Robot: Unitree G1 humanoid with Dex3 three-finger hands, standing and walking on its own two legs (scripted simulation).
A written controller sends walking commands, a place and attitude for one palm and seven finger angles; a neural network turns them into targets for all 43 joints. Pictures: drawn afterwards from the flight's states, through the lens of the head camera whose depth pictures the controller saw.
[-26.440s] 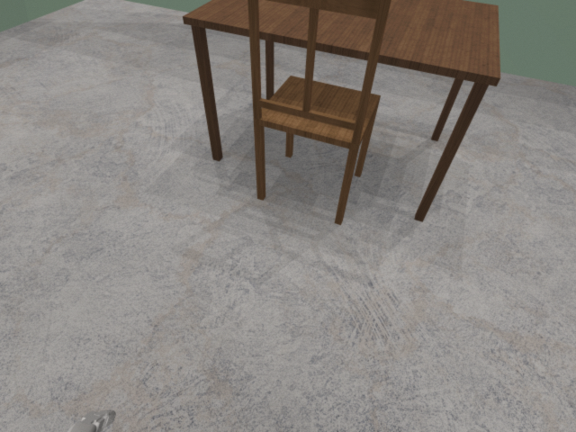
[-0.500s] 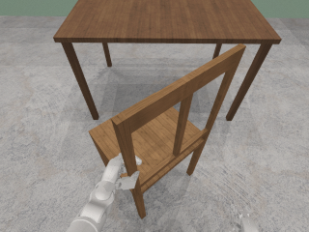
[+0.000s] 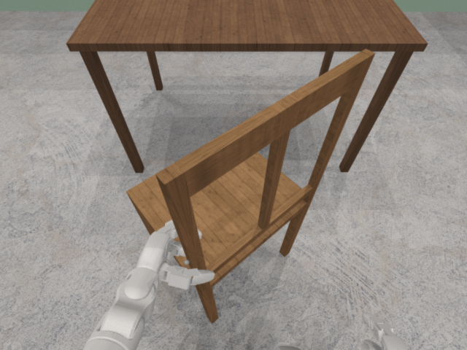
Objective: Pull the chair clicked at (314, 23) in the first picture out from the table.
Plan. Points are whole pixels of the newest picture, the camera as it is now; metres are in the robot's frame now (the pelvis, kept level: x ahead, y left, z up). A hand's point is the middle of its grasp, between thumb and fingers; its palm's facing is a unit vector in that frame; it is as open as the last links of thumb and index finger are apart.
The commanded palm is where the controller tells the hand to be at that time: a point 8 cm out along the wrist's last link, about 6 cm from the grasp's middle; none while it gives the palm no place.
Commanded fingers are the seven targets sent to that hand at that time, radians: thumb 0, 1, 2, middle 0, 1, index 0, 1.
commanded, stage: open the thumb and straighten the fingers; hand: left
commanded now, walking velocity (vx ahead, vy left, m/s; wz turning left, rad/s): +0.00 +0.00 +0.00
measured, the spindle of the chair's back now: (270, 188) +0.43 -0.08 -0.03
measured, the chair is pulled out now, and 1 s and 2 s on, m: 0.46 0.46 0.46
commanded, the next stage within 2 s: draw the fingers out of the gap in 0.44 s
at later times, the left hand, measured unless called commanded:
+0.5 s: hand (181, 266) +0.28 +0.10 -0.05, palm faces -0.18 -0.97 -0.15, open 17.2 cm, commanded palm +0.26 +0.15 -0.03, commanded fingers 0.00 -0.55 0.20 0.00 0.00 0.00 0.00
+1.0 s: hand (172, 318) +0.19 +0.11 -0.05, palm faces -0.18 -0.98 -0.13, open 17.5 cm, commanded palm +0.18 +0.15 -0.04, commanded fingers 0.00 -0.55 0.20 0.00 0.00 0.00 0.00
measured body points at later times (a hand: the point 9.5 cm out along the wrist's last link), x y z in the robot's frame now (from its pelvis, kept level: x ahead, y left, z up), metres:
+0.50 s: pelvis +0.01 +0.00 -0.02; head +0.07 -0.02 +0.43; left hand +0.28 +0.15 -0.04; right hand +0.16 -0.26 -0.12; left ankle -0.06 +0.13 -0.72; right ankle +0.05 -0.13 -0.72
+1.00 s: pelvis +0.00 +0.01 -0.03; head +0.05 +0.00 +0.42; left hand +0.20 +0.16 -0.04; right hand +0.19 -0.23 -0.10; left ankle -0.06 +0.13 -0.72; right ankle +0.05 -0.13 -0.72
